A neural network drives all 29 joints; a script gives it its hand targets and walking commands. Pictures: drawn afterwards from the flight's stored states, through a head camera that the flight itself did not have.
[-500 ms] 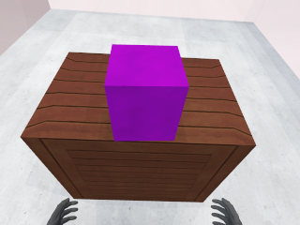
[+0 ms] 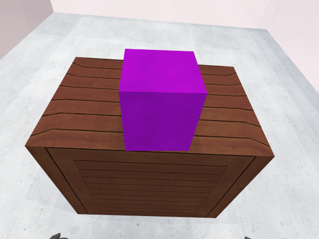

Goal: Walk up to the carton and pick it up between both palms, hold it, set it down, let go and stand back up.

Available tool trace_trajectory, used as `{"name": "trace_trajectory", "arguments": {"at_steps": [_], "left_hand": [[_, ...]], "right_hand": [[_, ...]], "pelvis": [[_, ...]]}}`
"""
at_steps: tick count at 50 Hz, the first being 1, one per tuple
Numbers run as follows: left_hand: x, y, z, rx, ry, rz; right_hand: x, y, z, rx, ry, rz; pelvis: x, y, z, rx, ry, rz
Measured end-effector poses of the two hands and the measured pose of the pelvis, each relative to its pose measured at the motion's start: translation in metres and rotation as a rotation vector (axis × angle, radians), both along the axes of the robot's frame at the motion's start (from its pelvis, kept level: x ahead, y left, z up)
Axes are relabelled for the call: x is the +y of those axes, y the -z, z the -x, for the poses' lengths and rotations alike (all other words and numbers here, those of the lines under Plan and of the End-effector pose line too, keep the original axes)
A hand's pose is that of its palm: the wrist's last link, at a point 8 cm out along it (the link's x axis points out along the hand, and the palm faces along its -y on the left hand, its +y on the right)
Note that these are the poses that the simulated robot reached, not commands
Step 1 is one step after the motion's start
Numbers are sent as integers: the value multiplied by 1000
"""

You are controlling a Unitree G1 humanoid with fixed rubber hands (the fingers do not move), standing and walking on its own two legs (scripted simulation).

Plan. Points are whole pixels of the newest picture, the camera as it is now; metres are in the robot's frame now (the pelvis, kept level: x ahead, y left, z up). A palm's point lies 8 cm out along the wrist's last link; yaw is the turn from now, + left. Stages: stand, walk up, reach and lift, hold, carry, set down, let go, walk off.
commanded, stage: stand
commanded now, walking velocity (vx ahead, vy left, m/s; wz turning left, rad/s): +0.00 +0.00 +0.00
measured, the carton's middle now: (158, 102) +0.52 +0.00 +0.06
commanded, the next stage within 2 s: none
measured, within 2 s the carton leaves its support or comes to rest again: neither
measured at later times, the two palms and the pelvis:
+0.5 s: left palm out of the picture +0.08 +0.29 -0.12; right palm out of the picture +0.09 -0.25 -0.11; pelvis +0.00 +0.01 +0.00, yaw +0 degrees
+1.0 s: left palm out of the picture +0.07 +0.29 -0.11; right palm out of the picture +0.08 -0.25 -0.12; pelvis +0.00 +0.01 +0.00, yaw +0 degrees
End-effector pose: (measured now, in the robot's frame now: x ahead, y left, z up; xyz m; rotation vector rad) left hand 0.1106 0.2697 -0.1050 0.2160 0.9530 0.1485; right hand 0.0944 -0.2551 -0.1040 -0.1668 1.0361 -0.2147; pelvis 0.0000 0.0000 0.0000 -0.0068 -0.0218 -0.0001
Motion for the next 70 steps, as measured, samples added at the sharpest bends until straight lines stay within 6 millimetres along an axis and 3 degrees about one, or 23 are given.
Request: {"name": "trace_trajectory", "arguments": {"at_steps": [7, 19, 70], "left_hand": [[11, 9, 14, 59, -15, 1], [16, 15, 31, 113, -38, -2], [24, 7, 47, 128, -58, -41]], "right_hand": [[5, 2, 11, 45, 13, 8], [7, 3, 10, 41, 15, 4], [7, 16, 25, 71, 29, -27]], "pelvis": [[7, -1, -1, -1, -1, 9], [9, -1, 0, -2, -1, 11], [8, -1, 6, -28, -1, 10]]}}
